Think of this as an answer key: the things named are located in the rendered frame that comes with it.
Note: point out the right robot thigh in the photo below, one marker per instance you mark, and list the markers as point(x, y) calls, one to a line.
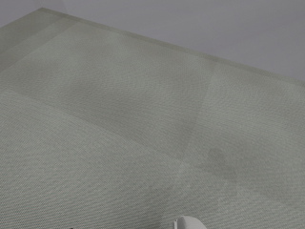
point(187, 222)

